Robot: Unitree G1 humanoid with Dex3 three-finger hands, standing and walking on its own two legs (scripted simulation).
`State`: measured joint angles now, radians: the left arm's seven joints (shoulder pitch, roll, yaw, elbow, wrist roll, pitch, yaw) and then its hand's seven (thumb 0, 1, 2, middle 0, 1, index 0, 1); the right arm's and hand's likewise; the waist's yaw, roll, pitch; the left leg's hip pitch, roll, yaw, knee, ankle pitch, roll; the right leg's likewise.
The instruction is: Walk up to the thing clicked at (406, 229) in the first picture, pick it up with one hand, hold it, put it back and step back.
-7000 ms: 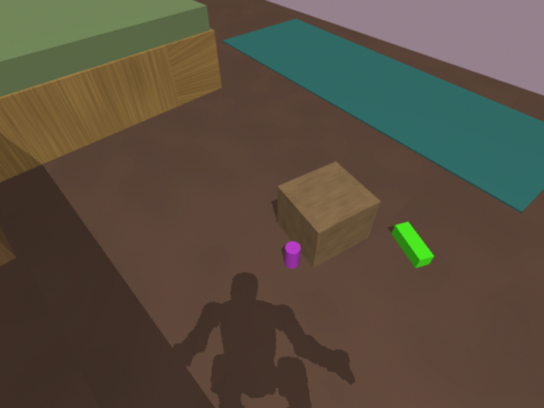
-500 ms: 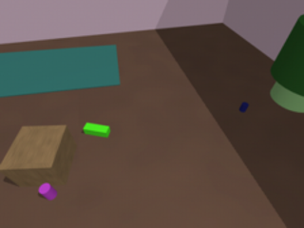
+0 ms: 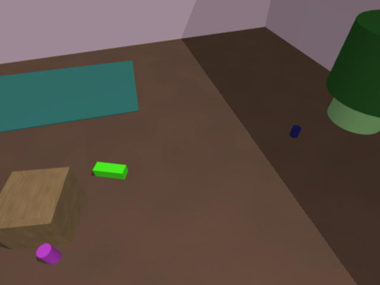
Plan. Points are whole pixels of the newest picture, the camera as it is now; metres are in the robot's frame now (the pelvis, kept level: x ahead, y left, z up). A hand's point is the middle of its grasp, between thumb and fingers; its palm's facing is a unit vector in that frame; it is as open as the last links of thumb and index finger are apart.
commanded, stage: walk up
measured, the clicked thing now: (110, 170) +0.95 +0.58 -0.75
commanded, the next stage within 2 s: none
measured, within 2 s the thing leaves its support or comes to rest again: neither
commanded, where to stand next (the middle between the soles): +1.10 +0.04 m, yaw +2 degrees
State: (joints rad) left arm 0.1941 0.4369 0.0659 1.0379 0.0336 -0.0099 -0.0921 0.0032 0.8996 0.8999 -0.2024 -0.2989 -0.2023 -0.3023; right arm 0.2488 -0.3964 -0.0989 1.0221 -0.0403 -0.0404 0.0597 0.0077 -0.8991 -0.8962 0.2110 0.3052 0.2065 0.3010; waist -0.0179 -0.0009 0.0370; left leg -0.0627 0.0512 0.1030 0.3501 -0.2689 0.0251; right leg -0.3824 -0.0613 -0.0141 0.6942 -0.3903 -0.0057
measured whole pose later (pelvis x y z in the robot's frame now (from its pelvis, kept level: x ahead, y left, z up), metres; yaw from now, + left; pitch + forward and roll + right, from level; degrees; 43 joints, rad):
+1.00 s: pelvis +0.45 -0.02 -0.02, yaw +2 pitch -2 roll +0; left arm 0.25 0.41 0.06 0.88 0.00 -0.10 -0.06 0.00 0.90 0.90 -0.20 -0.30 -0.20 -0.30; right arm 0.29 -0.44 -0.06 0.91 0.00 -0.03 0.05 0.01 -0.90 -0.90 0.21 0.30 0.20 0.30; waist 0.01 0.07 0.07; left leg -0.33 0.05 0.00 1.10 -0.45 0.03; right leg -0.36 -0.04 -0.09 0.66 -0.26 -0.03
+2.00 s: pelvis +0.85 +0.01 +0.00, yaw +16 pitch -2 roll +0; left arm 0.14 0.41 0.06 0.77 0.04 -0.02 -0.09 0.00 0.90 0.90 -0.21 -0.30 -0.21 -0.30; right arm 0.29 -0.43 -0.06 0.87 0.00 0.00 0.08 0.01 -0.90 -0.90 0.21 0.30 0.20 0.30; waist 0.04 -0.03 0.07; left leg -0.47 0.11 0.09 0.74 -0.20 0.01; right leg -0.13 -0.12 -0.26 0.47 -0.29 0.00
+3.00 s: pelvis +1.09 -0.05 -0.04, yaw +64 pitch -1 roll +2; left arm 0.24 0.49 0.07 0.82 0.01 0.03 0.00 0.00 0.90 0.90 -0.20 -0.30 -0.20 -0.30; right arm 0.24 -0.45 -0.08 0.74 -0.03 0.02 0.04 0.01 -0.90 -0.90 0.21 0.30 0.20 0.30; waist 0.03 -0.06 0.11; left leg -0.40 -0.04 0.00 0.80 -0.39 0.03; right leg -0.48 -0.20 -0.16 0.97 -0.55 0.02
